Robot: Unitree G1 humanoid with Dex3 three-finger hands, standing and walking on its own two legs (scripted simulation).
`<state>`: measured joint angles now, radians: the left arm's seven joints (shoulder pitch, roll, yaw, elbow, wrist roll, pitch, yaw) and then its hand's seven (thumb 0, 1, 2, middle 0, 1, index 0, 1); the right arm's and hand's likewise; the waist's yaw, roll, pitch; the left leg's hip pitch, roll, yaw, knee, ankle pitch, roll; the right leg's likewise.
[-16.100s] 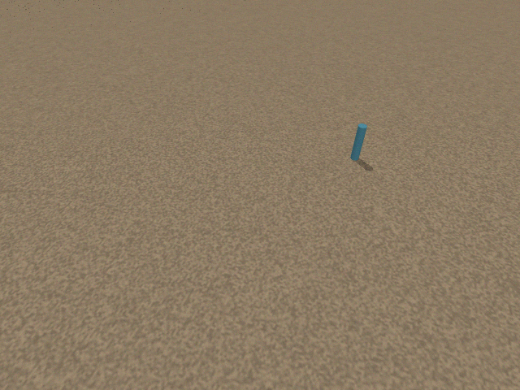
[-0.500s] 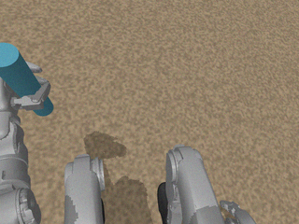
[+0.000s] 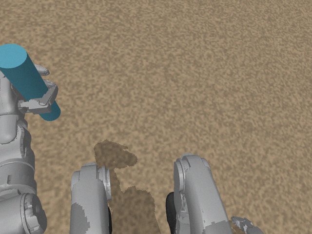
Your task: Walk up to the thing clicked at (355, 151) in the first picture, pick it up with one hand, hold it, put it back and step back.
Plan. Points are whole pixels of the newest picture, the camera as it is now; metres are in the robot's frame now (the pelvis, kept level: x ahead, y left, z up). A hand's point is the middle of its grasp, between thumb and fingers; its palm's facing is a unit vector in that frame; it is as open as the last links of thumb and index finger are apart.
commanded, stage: lift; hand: left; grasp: from the side
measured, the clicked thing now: (35, 91) +0.48 +0.26 -0.02
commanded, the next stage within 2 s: hold in 2.00 s
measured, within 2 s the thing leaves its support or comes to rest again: neither
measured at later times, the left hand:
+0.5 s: hand (24, 83) +0.45 +0.24 +0.06, palm faces +0.13 -0.99 -0.04, open 6.8 cm
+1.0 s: hand out of the picture +0.41 +0.23 +0.24, palm faces +0.16 -0.99 -0.04, open 6.8 cm
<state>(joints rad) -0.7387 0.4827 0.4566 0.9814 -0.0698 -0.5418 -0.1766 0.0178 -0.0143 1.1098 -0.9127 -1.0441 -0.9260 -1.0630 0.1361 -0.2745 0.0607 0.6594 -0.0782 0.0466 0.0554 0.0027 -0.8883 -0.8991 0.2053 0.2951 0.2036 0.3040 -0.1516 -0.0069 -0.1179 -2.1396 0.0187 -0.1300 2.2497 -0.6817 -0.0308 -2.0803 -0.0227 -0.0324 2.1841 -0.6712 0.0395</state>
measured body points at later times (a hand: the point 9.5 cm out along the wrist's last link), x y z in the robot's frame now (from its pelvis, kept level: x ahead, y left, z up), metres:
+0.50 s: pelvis +0.01 +0.00 +0.06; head +0.19 +0.04 +0.47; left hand +0.44 +0.29 +0.07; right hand +0.13 -0.26 -0.06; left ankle +0.08 +0.13 -0.35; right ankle +0.10 -0.14 -0.35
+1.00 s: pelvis +0.04 +0.01 +0.20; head +0.17 +0.04 +0.63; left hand +0.40 +0.28 +0.24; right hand +0.21 -0.24 +0.10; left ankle +0.08 +0.13 -0.35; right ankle +0.10 -0.14 -0.35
